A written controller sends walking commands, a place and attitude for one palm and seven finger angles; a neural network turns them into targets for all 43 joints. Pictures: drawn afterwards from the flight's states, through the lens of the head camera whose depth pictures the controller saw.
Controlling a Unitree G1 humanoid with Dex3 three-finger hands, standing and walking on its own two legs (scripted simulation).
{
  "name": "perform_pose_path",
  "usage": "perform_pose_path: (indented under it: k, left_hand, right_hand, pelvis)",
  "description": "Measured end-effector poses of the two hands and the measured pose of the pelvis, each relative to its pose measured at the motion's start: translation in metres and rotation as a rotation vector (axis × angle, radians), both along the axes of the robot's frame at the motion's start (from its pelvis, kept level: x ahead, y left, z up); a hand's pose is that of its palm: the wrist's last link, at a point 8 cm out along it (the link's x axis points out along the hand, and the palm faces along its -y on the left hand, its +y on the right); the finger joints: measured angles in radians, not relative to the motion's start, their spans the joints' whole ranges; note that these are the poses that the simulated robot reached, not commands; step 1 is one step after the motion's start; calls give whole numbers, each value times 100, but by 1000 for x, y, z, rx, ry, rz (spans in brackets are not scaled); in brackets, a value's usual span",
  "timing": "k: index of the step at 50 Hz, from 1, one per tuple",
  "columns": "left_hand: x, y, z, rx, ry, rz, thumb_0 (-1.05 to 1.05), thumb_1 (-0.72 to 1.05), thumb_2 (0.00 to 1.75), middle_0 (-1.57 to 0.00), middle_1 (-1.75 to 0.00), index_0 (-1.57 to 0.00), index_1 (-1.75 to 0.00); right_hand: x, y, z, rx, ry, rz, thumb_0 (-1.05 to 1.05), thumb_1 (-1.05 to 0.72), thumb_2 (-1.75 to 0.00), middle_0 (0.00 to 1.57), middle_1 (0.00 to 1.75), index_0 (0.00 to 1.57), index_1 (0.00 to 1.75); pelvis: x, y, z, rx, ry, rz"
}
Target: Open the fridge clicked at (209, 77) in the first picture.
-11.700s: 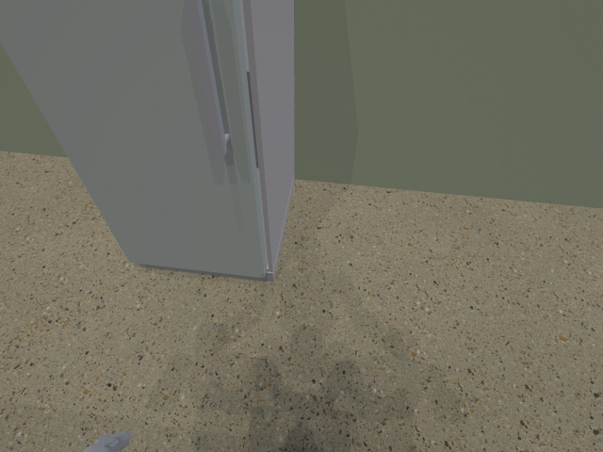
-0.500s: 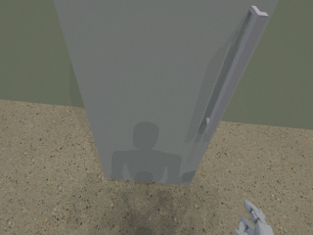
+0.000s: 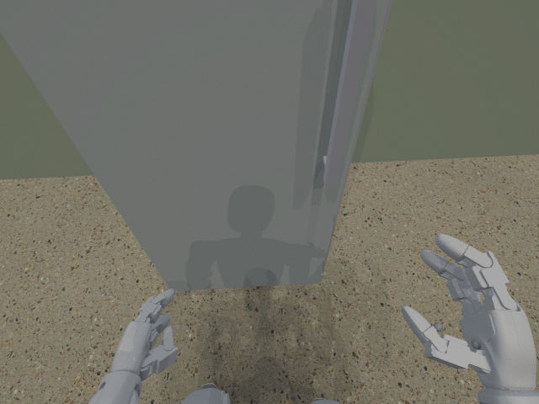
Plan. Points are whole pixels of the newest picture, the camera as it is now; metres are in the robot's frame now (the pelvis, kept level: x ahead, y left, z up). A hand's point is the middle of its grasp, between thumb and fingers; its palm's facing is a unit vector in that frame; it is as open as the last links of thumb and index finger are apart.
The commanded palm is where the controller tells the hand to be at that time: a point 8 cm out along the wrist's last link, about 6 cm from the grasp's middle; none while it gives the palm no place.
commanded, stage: raise the hand to about handle height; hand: right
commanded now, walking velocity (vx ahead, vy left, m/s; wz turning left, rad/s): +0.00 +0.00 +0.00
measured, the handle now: (344, 81) +0.53 -0.12 +0.20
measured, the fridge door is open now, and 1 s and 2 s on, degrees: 0 0 0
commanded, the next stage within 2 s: move the hooked fingers beside the handle in 1.46 s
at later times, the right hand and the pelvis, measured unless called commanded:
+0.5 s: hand (467, 256) +0.26 -0.23 +0.14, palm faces -0.01 +0.99 -0.11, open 12.9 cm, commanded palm +0.23 -0.29 +0.16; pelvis +0.02 -0.01 +0.03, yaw +1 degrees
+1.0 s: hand out of the picture +0.30 -0.26 +0.25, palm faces +0.11 +0.99 -0.09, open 14.0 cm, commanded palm +0.27 -0.30 +0.23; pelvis +0.02 +0.02 +0.05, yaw +1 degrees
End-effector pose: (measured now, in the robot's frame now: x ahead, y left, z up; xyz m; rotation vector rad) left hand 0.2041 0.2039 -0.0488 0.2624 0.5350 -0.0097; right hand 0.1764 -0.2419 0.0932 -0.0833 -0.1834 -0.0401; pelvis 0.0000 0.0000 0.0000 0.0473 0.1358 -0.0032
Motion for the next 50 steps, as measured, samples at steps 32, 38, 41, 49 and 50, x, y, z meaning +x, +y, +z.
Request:
perform_pose_path:
  k: [32, 38, 41, 49, 50]
  left_hand:
    - [-1, 24, 45, -12, -81, 108, 1, 90, 90, -20, -30, -20, -30]
    - [2, 25, 40, -31, -45, 85, 1, 90, 90, -20, -30, -21, -30]
    - [-2, 28, 37, -27, -21, 91, 1, 90, 90, -20, -30, -21, -30]
    - [-18, 38, 34, -25, 8, 116, 2, 90, 90, -20, -30, -21, -30]
    - [-20, 40, 34, -27, 12, 121, 2, 90, 90, -20, -30, -21, -30]
  right_hand:
    - [80, -64, 100, -2, 46, -47, -1, 39, -35, 29, 113, 29, 113]
    - [86, -65, 100, 17, 154, -30, -1, 46, -32, 29, 118, 29, 118]
    - [89, -62, 101, 11, 181, -21, -1, 48, -31, 30, 119, 30, 119]
    - [98, -72, 152, -11, 10, -57, -2, 50, -30, 30, 120, 30, 120]
    - [100, -74, 155, -8, 16, -60, -2, 50, -30, 30, 120, 30, 120]
  pelvis:
    - [29, 3, 42, -17, -122, 23]
    - [25, 8, 46, -23, -134, 19]
    - [23, 11, 47, -26, -141, 20]
    - [21, 19, 51, -29, -168, 20]
    - [20, 19, 51, -30, -169, 20]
